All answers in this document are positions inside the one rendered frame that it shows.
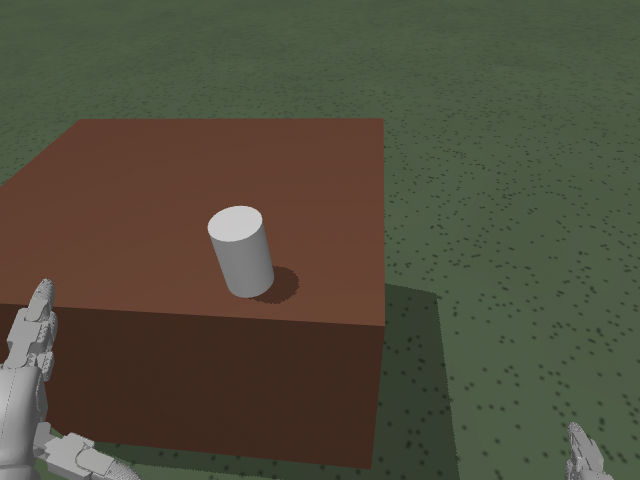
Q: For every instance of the right robot hand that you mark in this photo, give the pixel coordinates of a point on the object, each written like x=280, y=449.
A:
x=586, y=461

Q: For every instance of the left robot hand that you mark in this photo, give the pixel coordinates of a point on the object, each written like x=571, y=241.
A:
x=24, y=434

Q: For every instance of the can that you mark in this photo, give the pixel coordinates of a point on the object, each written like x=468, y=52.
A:
x=239, y=240

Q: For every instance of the left robot arm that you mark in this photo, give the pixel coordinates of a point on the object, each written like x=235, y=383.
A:
x=18, y=472

